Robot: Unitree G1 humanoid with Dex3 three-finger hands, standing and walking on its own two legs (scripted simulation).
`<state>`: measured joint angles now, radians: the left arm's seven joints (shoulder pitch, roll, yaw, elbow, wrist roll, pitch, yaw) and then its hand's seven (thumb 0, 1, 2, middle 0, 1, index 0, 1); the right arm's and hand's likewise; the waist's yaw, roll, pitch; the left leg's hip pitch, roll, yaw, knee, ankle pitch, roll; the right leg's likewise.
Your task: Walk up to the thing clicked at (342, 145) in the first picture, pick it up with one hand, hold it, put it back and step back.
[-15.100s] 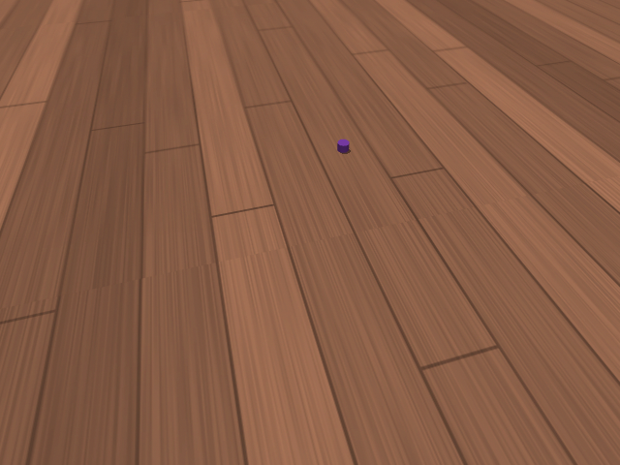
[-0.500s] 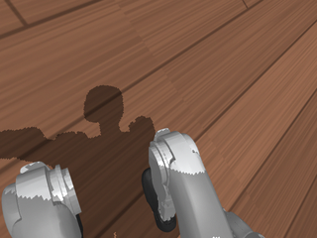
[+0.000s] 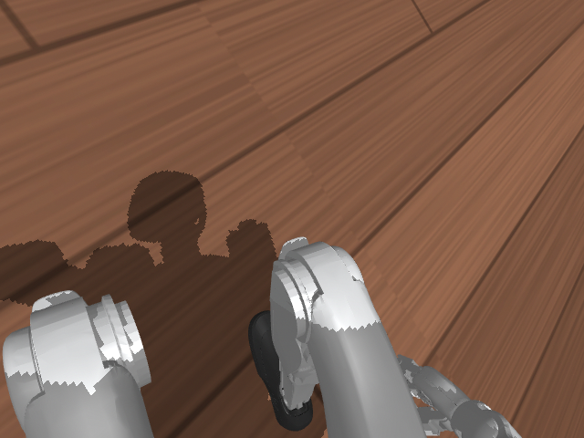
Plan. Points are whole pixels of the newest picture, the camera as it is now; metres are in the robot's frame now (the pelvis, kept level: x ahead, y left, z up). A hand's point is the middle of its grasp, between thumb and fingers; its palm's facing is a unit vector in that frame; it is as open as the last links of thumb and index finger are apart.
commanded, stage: rest palm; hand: left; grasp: from above
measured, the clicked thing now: out of the picture +0.40 +0.39 -0.27
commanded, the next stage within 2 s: close in 0.36 s
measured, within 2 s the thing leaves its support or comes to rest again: neither
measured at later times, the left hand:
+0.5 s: hand out of the picture +0.38 +0.38 -0.25, palm faces -0.46 -0.21 -0.86, open 14.0 cm
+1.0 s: hand out of the picture +0.38 +0.38 -0.25, palm faces -0.44 -0.20 -0.87, open 12.8 cm
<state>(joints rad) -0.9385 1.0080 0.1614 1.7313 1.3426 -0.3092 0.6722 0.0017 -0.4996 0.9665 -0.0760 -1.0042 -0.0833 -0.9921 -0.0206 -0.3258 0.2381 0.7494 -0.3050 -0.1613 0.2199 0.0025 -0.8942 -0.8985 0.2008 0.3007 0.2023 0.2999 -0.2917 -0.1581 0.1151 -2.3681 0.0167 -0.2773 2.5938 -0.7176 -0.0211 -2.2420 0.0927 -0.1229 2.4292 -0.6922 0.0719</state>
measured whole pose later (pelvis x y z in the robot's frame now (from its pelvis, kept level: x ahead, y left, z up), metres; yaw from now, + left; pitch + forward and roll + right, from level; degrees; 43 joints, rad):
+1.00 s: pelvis +0.00 +0.01 +0.00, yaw -1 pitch +25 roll -15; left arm -0.93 1.06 0.19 1.75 1.28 -0.28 0.64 0.00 -0.27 0.78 -0.18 -0.99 -0.23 -0.94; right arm 0.00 -0.34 0.29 0.71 -0.30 -0.23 0.26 0.00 -0.89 -0.90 0.20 0.30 0.20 0.30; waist -0.31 -0.17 0.16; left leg -2.36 0.02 -0.30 2.61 -0.73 0.00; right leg -2.21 0.09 -0.14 2.42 -0.69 0.08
